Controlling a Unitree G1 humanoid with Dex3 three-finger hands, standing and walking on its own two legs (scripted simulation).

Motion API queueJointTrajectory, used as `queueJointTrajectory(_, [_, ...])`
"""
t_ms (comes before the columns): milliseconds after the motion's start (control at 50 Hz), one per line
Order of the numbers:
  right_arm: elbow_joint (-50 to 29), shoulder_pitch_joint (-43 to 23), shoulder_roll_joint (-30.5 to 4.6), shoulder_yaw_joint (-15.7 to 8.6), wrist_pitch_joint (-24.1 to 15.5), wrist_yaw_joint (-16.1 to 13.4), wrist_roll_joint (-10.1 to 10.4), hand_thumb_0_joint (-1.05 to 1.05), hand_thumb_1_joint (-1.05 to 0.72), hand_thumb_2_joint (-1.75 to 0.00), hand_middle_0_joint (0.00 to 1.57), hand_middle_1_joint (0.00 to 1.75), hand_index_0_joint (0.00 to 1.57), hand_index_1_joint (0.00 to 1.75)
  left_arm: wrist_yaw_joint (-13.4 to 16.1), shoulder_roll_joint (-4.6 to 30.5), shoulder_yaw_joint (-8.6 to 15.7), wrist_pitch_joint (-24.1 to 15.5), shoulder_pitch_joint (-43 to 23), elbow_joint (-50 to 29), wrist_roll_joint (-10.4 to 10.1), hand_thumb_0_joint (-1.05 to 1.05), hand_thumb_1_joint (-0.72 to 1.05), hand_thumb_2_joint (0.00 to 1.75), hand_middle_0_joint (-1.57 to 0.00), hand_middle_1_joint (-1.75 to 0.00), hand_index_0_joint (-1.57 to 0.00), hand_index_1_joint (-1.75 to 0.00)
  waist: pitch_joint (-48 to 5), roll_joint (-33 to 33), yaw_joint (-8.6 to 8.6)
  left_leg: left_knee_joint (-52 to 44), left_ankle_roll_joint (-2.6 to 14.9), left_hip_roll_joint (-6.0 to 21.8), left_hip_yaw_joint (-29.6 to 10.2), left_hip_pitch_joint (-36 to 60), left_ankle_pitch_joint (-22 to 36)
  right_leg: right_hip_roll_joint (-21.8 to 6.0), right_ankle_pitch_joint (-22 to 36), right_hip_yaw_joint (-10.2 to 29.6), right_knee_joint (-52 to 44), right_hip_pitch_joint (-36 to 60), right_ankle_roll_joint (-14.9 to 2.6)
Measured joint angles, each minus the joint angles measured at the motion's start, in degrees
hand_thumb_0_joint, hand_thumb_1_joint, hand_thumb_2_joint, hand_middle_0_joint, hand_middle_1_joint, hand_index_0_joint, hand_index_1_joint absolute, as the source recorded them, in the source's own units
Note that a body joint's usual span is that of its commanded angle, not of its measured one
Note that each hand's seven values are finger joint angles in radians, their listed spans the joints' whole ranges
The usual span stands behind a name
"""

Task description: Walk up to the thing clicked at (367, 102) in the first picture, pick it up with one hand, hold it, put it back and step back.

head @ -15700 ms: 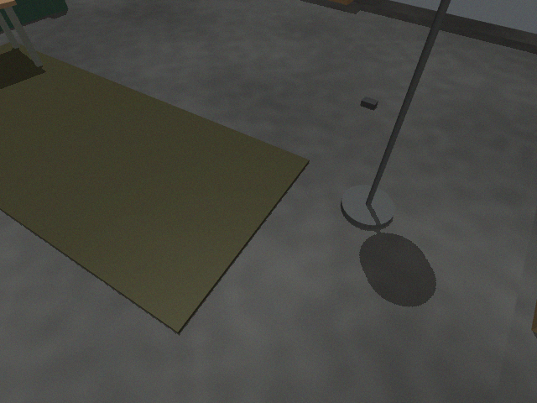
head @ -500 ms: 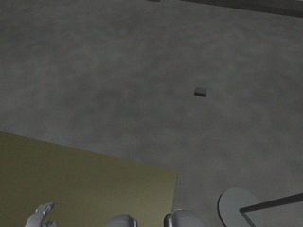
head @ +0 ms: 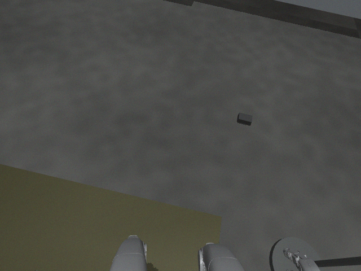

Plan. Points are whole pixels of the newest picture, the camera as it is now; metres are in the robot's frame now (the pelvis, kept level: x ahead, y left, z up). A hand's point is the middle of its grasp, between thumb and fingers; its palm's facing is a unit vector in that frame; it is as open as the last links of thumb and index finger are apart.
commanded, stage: walk up
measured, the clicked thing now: (244, 118) +1.05 -0.48 -0.74
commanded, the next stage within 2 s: stand in 1.60 s
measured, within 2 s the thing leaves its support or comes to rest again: neither
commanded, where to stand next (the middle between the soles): +0.09 -0.02 m, yaw +2 degrees
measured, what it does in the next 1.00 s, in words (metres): steps on the spot: right foot, then left foot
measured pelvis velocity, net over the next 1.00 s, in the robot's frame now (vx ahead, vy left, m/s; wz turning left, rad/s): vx -0.02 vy -0.05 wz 0.06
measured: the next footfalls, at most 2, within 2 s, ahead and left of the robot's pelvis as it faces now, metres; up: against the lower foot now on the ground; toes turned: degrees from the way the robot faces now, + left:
right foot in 0.16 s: +0.01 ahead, -0.12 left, +0.00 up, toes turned -4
left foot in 0.48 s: +0.02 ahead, +0.08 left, +0.00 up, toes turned +4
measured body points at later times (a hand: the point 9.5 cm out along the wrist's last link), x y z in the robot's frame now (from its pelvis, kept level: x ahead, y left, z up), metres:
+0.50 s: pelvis +0.00 -0.04 +0.01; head +0.03 -0.04 +0.46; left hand +0.07 +0.28 -0.10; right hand +0.07 -0.36 -0.11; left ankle +0.01 +0.08 -0.71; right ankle -0.03 -0.12 -0.71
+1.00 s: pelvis -0.02 -0.05 +0.02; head +0.01 -0.06 +0.46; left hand +0.03 +0.28 -0.09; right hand +0.08 -0.37 -0.11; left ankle -0.02 +0.08 -0.71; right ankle +0.02 -0.19 -0.71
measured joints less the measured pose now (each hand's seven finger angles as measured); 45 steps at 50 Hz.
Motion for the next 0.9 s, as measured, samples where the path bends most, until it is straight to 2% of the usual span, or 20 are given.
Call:
queueJointTrajectory(120, [-0.55, 1.7, -3.67, -1.73, -0.07, -1.8, -0.17, 0.01, -0.9, -0.89, 0.21, 0.31, 0.21, 0.3, -1.85, -2.76, 0.5, 1.65, 1.13, -0.13, 1.59, 0.01, 0.91, 0.9, -0.21, -0.3, -0.2, -0.3, -0.66, 1.31, -0.94, 0.41, 0.04, 0.21, 1.55, -1.35, 0.16, -0.48, -0.86, -2.87, -7.06, 2.43, 0.49])
queueJointTrajectory(160, [-0.58, 1.9, -5.01, -2.22, 0.26, -2.31, 0.01, 0.01, -0.9, -0.89, 0.21, 0.31, 0.21, 0.3, -2.22, -3.15, 0.97, 1.58, 1.47, -0.5, 2.0, 0.01, 0.91, 0.9, -0.21, -0.3, -0.2, -0.3, -1.11, 2.0, -1.06, 1.39, -0.39, 0.73, 1.67, -2.2, -0.01, -0.21, 2.48, -3.78, -11.96, 4.35, -0.02])
queueJointTrajectory(180, [-0.31, 1.71, -5.9, -2.48, 0.56, -2.57, 0.16, 0.01, -0.9, -0.89, 0.21, 0.31, 0.21, 0.3, -2.27, -3.77, 1.28, 1.35, 1.32, -0.49, 2.26, 0.01, 0.91, 0.9, -0.21, -0.3, -0.2, -0.3, -0.79, 3.59, -1.23, 2.28, -0.43, 1.7, 0.77, -2.52, -0.25, 0.83, 3.53, -4.6, -12.85, 4.98, -0.23])
queueJointTrajectory(200, [0.09, 1.73, -6.53, -2.72, 0.97, -2.91, 0.38, 0.01, -0.9, -0.89, 0.21, 0.31, 0.21, 0.3, -2.37, -4.35, 1.46, 1.12, 1.44, -0.75, 2.66, 0.01, 0.91, 0.9, -0.21, -0.3, -0.2, -0.3, -0.77, 5.11, -1.49, 3.23, 0.75, 2.22, -0.62, -2.9, -1.11, 1.81, 3.75, -5.55, -13.21, 5.48, -0.54])
queueJointTrajectory(240, [1.37, 2.24, -6.33, -2.87, 1.6, -3.93, 0.78, 0.01, -0.91, -0.89, 0.2, 0.3, 0.21, 0.3, -2.72, -4.46, 1.43, 1.03, 2.09, -1.73, 3.22, 0.01, 0.91, 0.9, -0.21, -0.3, -0.2, -0.3, -1.94, 4.53, -0.89, 7.58, 2.19, -1.09, -3.23, -3.87, -10.02, 1.28, 3.53, -5.39, -13.09, 5.36, -1.16])
queueJointTrajectory(280, [2.64, 2.59, -5.96, -2.59, 1.55, -4.26, 1.08, 0.01, -0.91, -0.9, 0.2, 0.3, 0.21, 0.3, -2.78, -4.46, 1.39, 1.2, 2.27, -2.36, 3.25, 0.01, 0.9, 0.9, -0.21, -0.3, -0.2, -0.3, -2.8, 3.05, 0.42, 12.09, 3.12, -4.32, -3.64, -3.69, -14.4, 0.42, 4.14, -4.16, -14.2, 5.67, -1.6])
queueJointTrajectory(360, [3.53, 3.3, -6.29, -1.86, 0.48, -3.96, 1.55, 0.01, -0.91, -0.9, 0.2, 0.3, 0.21, 0.3, -2.12, -5.55, 1.06, 0.26, 1.82, -3.12, 2.67, 0.01, 0.9, 0.9, -0.21, -0.3, -0.2, -0.3, -3.78, 3.87, 0.39, 14.28, 3.57, -6.96, -4.37, -1.72, -12.17, 0.95, 6.56, -5.12, -18.92, 7.41, -1.94])
queueJointTrajectory(460, [4.34, 3.82, -5.13, -0.6, -0.64, -2.99, 0.76, 0.01, -0.91, -0.9, 0.2, 0.3, 0.2, 0.3, -1.82, -5.16, 0.45, -1.11, 1.12, -4.01, 1.76, 0.01, 0.9, 0.9, -0.21, -0.3, -0.2, -0.3, -4.62, 3.09, -0.15, 1.55, 3.51, -6.98, -1.15, 5.61, -11.25, 1.05, 6.65, -6.8, -20.22, 8.36, -2.34])
queueJointTrajectory(500, [4.62, 3.48, -4.09, -0.42, -1.44, -2.7, 0.36, 0.01, -0.91, -0.9, 0.2, 0.3, 0.21, 0.3, -1.76, -4.59, 0.09, -1.22, 0.34, -3.85, 1.0, 0.01, 0.9, 0.9, -0.21, -0.3, -0.2, -0.3, -4.27, 1.51, -0.49, -5.25, 3.25, -7.87, -0.39, 8.76, -4.61, -0.04, 5.58, -7.05, -18.56, 8.23, -2.05])
queueJointTrajectory(540, [4.36, 2.93, -3.0, -0.14, -2.12, -2.41, -0.12, 0.01, -0.91, -0.9, 0.2, 0.3, 0.21, 0.3, -1.42, -4.7, -0.14, -0.92, -0.69, -3.11, 0.17, 0.01, 0.9, 0.9, -0.21, -0.3, -0.2, -0.3, -3.77, -0.04, -0.48, -6.76, 2.73, -8.72, 0.22, 10.06, -3.61, -0.81, 6.92, -5.64, -15.41, 7.08, -1.01])
queueJointTrajectory(580, [3.65, 3.05, -2.97, 0.08, -2.63, -1.94, 0.03, 0.01, -0.91, -0.9, 0.2, 0.3, 0.21, 0.3, -1.27, -5.67, -0.65, -0.64, -1.56, -2.44, 0.07, 0.01, 0.9, 0.9, -0.21, -0.3, -0.2, -0.3, -4.17, 1.51, -1.42, -6.59, 3.36, -7.6, -1.18, 10.03, -3.8, 0.62, 1.52, -4.59, -12.16, 5.72, 0.03])
queueJointTrajectory(620, [3.35, 2.94, -2.85, 0.27, -2.54, -1.74, 0.1, 0.01, -0.91, -0.89, 0.2, 0.3, 0.21, 0.3, -1.48, -6.07, -0.96, -0.8, -2.19, -2.33, 0.14, 0.01, 0.9, 0.9, -0.21, -0.3, -0.2, -0.3, -4.52, 2.54, -1.71, -7.25, 3.4, -6.48, -2.09, 10.34, -3.43, 0.69, -1.45, -3.56, -11.17, 4.83, 0.16])
queueJointTrajectory(640, [3.31, 2.75, -2.77, 0.47, -2.36, -1.69, 0.11, 0.01, -0.91, -0.89, 0.2, 0.3, 0.21, 0.3, -1.62, -6.07, -1.0, -1.1, -2.32, -2.37, 0.1, 0.01, 0.9, 0.9, -0.21, -0.3, -0.2, -0.3, -4.7, 2.75, -1.65, -7.64, 2.9, -6.0, -2.24, 10.53, -3.17, 0.21, -0.36, -3.15, -12.84, 4.94, 0.13])
queueJointTrajectory(680, [3.46, 2.14, -2.72, 0.8, -1.86, -1.41, 0.33, 0.01, -0.91, -0.89, 0.2, 0.3, 0.21, 0.3, -1.75, -5.79, -1.09, -2.13, -2.42, -2.26, 0.06, 0.01, 0.9, 0.9, -0.21, -0.3, -0.2, -0.3, -5.04, 2.98, -1.5, -7.09, 1.5, -5.21, -2.58, 10.3, -3.31, -0.89, 7.25, -2.66, -20.9, 6.87, 0.24])
queueJointTrajectory(700, [3.6, 1.63, -2.71, 0.93, -1.42, -1.23, 0.51, 0.01, -0.91, -0.89, 0.2, 0.3, 0.21, 0.3, -1.64, -5.49, -1.03, -2.76, -2.47, -2.0, 0.14, 0.01, 0.9, 0.9, -0.21, -0.3, -0.2, -0.3, -5.1, 2.92, -1.29, -5.93, 0.85, -4.91, -2.61, 9.88, -3.86, -1.29, 12.6, -2.54, -24.55, 7.94, 0.96])
queueJointTrajectory(720, [3.86, 0.88, -2.87, 0.93, -0.83, -1.12, 0.67, 0.01, -0.91, -0.89, 0.2, 0.3, 0.21, 0.3, -1.33, -5.6, -0.91, -3.22, -2.78, -1.37, 0.32, 0.01, 0.9, 0.9, -0.21, -0.3, -0.2, -0.3, -4.73, 3.74, -1.24, -4.53, 0.41, -4.05, -3.12, 9.61, -4.52, -0.65, 14.3, -3.06, -25.0, 8.41, 1.93])
queueJointTrajectory(740, [4.03, 0.32, -3.05, 0.82, -0.15, -1.02, 0.77, 0.01, -0.91, -0.89, 0.2, 0.3, 0.21, 0.3, -1.02, -5.82, -0.96, -3.61, -2.85, -0.79, 0.62, 0.01, 0.9, 0.9, -0.21, -0.3, -0.2, -0.3, -4.67, 4.64, -1.41, -3.24, 0.88, -3.49, -3.97, 9.13, -4.9, -0.01, 14.1, -3.75, -24.81, 8.63, 2.26])
queueJointTrajectory(800, [4.11, -0.41, -3.4, -0.09, 1.7, -0.64, 0.32, 0.01, -0.91, -0.9, 0.2, 0.3, 0.21, 0.3, -0.65, -6.0, -1.53, -3.85, -2.27, 0.47, 1.32, 0.01, 0.9, 0.9, -0.21, -0.3, -0.2, -0.3, -5.72, 4.85, -1.34, 2.25, 2.61, -5.01, -4.58, 7.01, -12.52, -0.74, 13.09, -4.07, -24.09, 8.06, 2.05])
queueJointTrajectory(900, [4.61, -0.27, -5.57, -1.68, 2.13, 0.61, -0.03, 0.01, -0.91, -0.9, 0.2, 0.3, 0.21, 0.3, -0.58, -6.07, -1.55, -3.73, -1.86, 1.75, 1.99, 0.01, 0.9, 0.9, -0.21, -0.3, -0.2, -0.3, -6.02, 6.08, -1.41, 0.65, 3.81, -4.94, -3.64, 7.46, -12.53, -2.21, 13.71, -4.8, -24.81, 7.3, 2.75])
